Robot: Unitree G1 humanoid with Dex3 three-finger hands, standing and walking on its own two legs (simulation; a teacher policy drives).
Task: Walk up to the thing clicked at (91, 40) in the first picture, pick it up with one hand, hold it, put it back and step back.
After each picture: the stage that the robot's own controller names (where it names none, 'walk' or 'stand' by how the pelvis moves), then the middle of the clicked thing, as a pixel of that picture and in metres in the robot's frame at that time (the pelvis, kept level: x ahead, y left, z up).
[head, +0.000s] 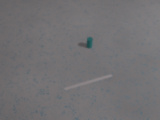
stand; (89, 42) +1.37 -0.09 -0.72
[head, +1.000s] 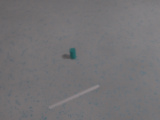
walk; (72, 53) +1.24 +0.18 -0.69
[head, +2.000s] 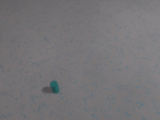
walk; (55, 87) +0.77 +0.30 -0.71
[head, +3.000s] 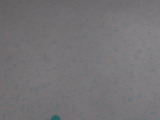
walk; out of the picture +0.47 +0.24 -0.72
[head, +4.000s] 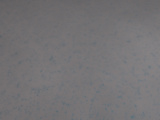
stand; out of the picture +0.42 +0.21 -0.71
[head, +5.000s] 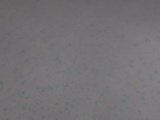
stand; out of the picture +0.42 +0.18 -0.72
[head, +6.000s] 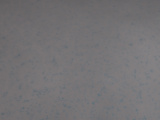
stand; out of the picture +0.41 +0.20 -0.72
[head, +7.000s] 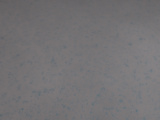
stand; out of the picture +0.40 +0.21 -0.72
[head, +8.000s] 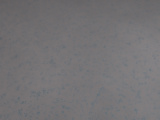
go down; out of the picture +0.40 +0.21 -0.72
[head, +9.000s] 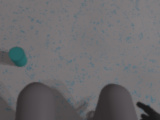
go down; (18, 57) +0.46 +0.26 -0.36
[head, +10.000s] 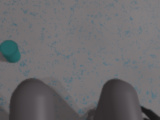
approach; (11, 52) +0.46 +0.27 -0.29
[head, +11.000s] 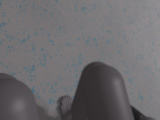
close in; out of the picture +0.44 +0.30 -0.22
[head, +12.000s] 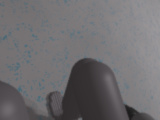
close; out of the picture +0.43 +0.32 -0.22
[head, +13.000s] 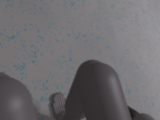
lift; out of the picture +0.41 +0.29 -0.23
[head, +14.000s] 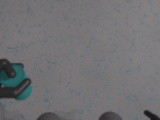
lift; (17, 83) +0.34 +0.20 -0.02
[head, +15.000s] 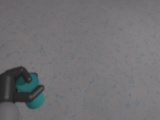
hold; (31, 92) +0.32 +0.17 +0.00
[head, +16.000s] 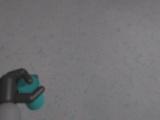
hold; (32, 93) +0.32 +0.17 -0.02
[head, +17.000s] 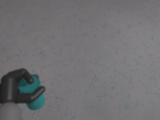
crouch; (32, 93) +0.33 +0.17 -0.01
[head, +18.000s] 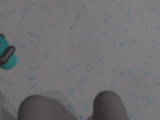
crouch; (2, 54) +0.44 +0.24 -0.10
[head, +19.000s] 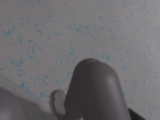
lower; out of the picture +0.43 +0.31 -0.23
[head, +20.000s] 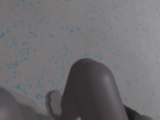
lower; out of the picture +0.42 +0.32 -0.22
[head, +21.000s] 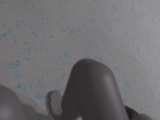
lower; out of the picture +0.42 +0.32 -0.23
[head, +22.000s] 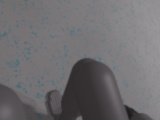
lower; out of the picture +0.42 +0.32 -0.23
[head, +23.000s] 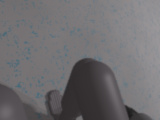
loosen; out of the picture +0.42 +0.32 -0.23
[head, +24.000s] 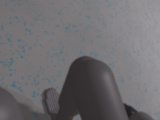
withdraw; out of the picture +0.42 +0.31 -0.23
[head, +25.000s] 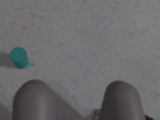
walk; (20, 58) +0.45 +0.26 -0.31
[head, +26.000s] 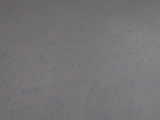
stand; out of the picture +0.38 +0.21 -0.65
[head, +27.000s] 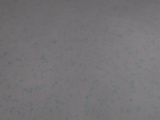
stand; out of the picture +0.39 +0.22 -0.67
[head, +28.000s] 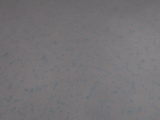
stand; out of the picture +0.39 +0.22 -0.67
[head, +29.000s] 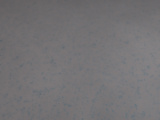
stand; out of the picture +0.41 +0.21 -0.72
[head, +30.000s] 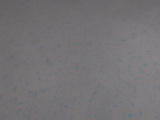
stand; out of the picture +0.38 +0.22 -0.73
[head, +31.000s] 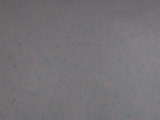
walk; out of the picture +0.38 +0.22 -0.73
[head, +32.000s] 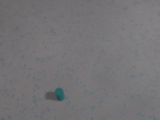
walk; (59, 94) +0.57 +0.20 -0.71
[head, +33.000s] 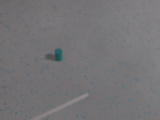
walk; (58, 55) +0.94 +0.17 -0.69
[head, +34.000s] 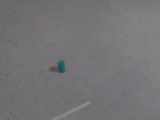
stand; (61, 66) +1.02 +0.21 -0.70
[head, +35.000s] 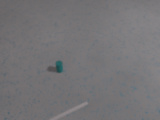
stand; (59, 66) +1.01 +0.21 -0.72
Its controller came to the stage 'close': yes
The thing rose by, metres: 0.69
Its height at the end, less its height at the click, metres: +0.00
